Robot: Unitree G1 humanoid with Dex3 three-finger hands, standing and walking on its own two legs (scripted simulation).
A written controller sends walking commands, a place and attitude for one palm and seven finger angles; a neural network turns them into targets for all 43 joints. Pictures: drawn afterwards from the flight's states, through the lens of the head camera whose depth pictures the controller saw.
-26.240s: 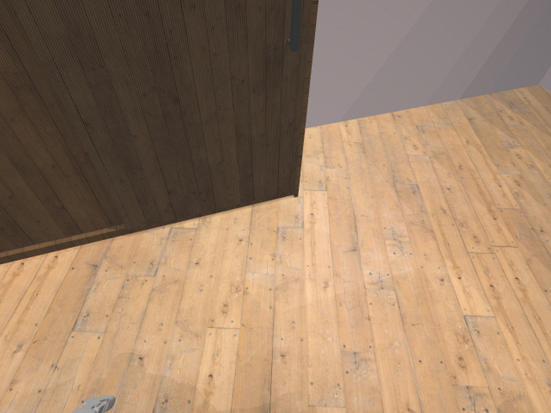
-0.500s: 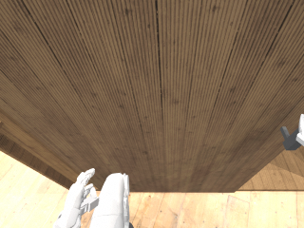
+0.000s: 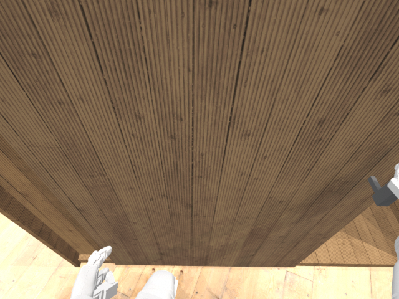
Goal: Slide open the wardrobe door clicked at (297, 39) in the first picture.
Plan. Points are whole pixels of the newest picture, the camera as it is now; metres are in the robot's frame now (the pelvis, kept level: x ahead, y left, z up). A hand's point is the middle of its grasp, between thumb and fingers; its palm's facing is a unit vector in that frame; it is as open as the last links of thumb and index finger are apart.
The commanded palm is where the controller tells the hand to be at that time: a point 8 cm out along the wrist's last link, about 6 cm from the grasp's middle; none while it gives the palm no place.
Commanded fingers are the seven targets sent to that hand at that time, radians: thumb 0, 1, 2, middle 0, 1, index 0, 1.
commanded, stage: stop walking and hold the door there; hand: right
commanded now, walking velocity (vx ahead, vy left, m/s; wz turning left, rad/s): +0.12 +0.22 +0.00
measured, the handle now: out of the picture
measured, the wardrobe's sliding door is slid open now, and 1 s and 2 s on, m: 0.61 0.60 0.61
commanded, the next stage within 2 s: none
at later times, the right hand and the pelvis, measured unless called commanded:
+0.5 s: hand out of the picture +0.30 -0.32 +0.13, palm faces +0.54 +0.81 -0.24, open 6.6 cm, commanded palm +0.25 -0.33 +0.08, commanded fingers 0.00 -0.90 -0.90 0.45 1.40 0.45 1.40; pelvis -0.04 -0.01 +0.02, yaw +3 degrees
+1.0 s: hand out of the picture +0.30 -0.34 +0.12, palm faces +0.37 +0.86 -0.34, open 5.6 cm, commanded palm +0.26 -0.36 +0.08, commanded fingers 0.00 -0.90 -0.90 0.45 1.40 0.45 1.40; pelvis -0.07 -0.08 +0.03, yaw +0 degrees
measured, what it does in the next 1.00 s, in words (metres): steps to the right: left foot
